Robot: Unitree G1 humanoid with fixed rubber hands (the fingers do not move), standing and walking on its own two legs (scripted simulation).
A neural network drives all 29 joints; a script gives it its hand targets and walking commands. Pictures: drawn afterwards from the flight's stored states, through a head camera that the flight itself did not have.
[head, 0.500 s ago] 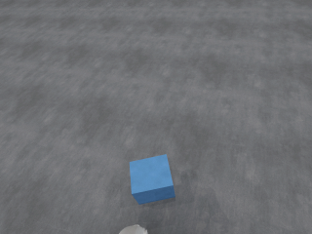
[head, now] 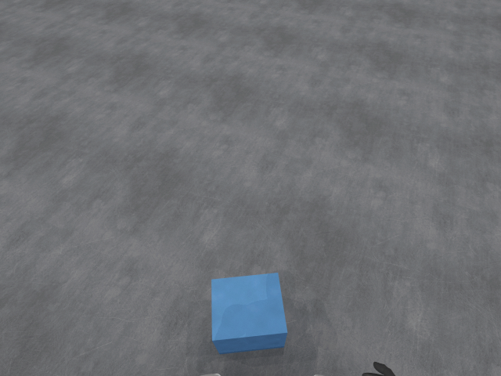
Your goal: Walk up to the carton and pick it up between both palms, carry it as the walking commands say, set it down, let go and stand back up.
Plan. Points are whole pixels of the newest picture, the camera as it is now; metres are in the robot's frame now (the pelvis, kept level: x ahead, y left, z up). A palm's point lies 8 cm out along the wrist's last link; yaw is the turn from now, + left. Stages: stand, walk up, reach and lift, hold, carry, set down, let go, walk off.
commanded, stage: walk up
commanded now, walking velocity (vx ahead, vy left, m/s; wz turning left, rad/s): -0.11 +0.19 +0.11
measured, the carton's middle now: (248, 314) +0.41 +0.07 -0.64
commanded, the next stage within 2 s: none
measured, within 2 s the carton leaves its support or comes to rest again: neither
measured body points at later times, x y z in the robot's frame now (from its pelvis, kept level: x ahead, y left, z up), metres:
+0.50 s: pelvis -0.02 +0.09 +0.01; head +0.04 +0.10 +0.45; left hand -0.01 +0.33 -0.15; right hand +0.09 -0.16 -0.14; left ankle -0.04 +0.22 -0.72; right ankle +0.01 -0.08 -0.71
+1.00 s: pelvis +0.00 +0.12 +0.03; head +0.00 +0.11 +0.48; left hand +0.02 +0.35 -0.12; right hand +0.05 -0.10 -0.13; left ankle -0.04 +0.22 -0.71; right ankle -0.02 +0.01 -0.71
